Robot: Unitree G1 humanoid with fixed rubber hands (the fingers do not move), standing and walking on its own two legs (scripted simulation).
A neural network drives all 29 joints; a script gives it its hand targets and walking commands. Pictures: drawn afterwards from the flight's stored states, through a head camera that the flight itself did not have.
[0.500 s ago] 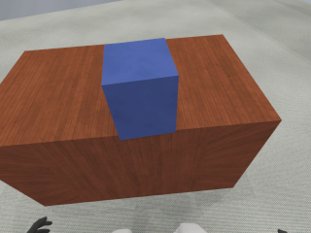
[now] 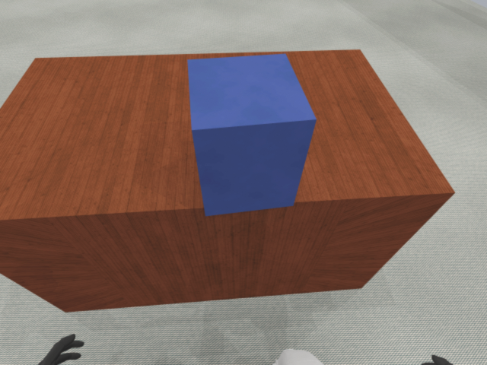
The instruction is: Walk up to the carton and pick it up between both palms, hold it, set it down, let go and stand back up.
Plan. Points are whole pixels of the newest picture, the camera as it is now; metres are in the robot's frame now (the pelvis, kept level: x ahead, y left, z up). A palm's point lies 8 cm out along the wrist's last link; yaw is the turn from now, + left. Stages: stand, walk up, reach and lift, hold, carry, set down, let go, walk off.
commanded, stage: walk up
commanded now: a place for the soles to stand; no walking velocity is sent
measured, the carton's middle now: (244, 137) +0.53 +0.00 +0.04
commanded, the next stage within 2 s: none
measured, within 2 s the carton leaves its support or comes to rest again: neither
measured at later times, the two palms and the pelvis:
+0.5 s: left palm (54, 352) +0.15 +0.31 -0.07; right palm out of the picture +0.10 -0.32 -0.07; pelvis +0.01 +0.00 +0.00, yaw -1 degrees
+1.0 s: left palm (62, 345) +0.16 +0.30 -0.06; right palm (455, 364) +0.12 -0.33 -0.07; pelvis +0.04 -0.01 +0.00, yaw -1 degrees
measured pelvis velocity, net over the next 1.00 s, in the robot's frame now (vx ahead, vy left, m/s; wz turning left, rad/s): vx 0.04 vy -0.01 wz -0.02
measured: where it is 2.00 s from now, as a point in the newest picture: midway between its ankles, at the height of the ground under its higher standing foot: outside the picture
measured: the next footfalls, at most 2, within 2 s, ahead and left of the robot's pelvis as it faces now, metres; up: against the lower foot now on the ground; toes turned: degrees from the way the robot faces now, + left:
left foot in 1.22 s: +0.17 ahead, +0.14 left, +0.00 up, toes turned +2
right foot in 1.64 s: +0.19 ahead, -0.10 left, +0.00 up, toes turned +0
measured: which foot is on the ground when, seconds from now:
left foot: down 0.00-0.90, up 0.92-1.00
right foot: down 0.00-1.00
